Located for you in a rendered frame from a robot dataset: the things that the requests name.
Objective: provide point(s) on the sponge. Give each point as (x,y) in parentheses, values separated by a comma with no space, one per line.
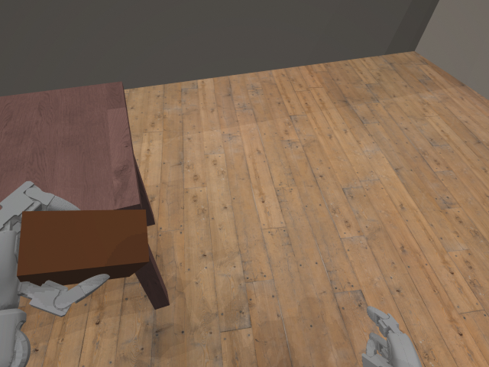
(68,247)

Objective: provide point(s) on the left robot hand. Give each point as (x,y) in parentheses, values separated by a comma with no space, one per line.
(51,297)

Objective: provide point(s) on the robot left forearm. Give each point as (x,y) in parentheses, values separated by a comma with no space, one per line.
(15,347)

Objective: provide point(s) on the table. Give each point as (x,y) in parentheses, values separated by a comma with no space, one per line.
(76,144)

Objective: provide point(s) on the right robot hand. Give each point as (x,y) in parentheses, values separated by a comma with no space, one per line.
(396,351)

